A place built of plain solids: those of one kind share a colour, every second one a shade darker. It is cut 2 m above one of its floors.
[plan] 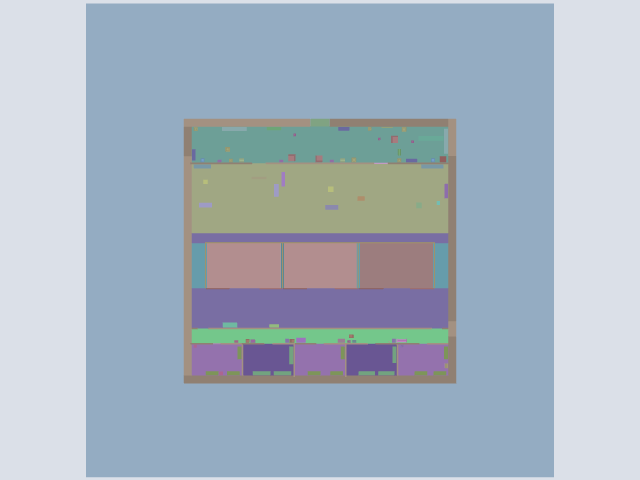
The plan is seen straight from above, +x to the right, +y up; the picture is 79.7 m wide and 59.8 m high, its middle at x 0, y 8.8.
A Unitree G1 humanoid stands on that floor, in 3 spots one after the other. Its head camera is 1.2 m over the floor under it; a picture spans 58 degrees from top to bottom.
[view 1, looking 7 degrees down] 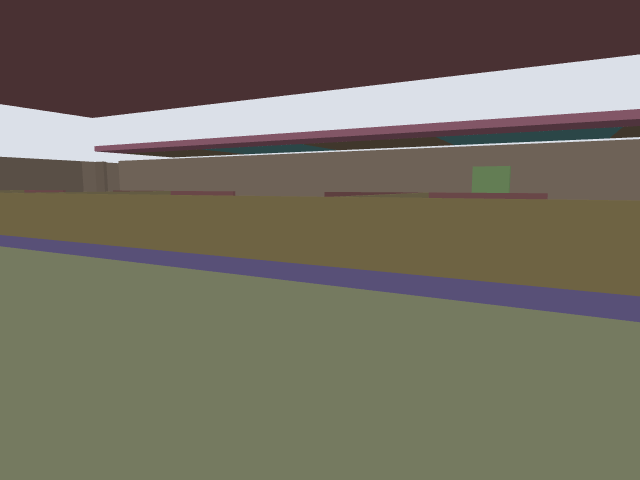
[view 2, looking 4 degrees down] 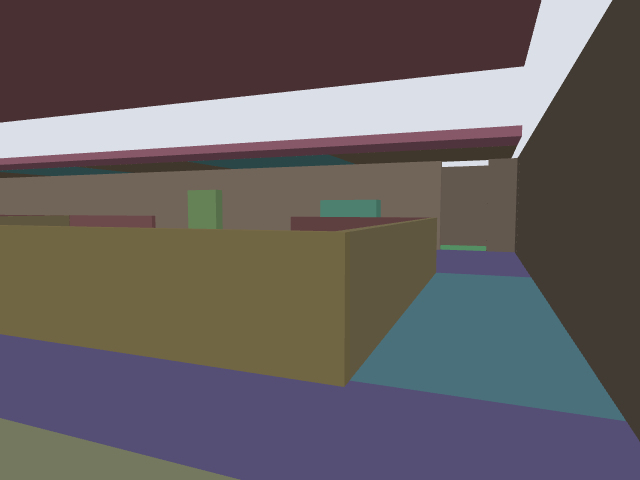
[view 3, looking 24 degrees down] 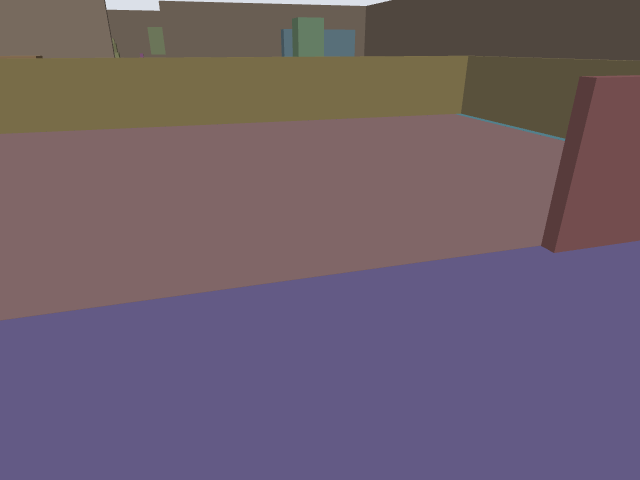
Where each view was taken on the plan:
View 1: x -7.60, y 14.30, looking -62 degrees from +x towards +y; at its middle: rail_far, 6.60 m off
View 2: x -15.21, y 11.25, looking -69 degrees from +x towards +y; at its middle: rail_far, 2.93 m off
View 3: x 9.11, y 0.68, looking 74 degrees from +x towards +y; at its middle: floor_plot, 2.95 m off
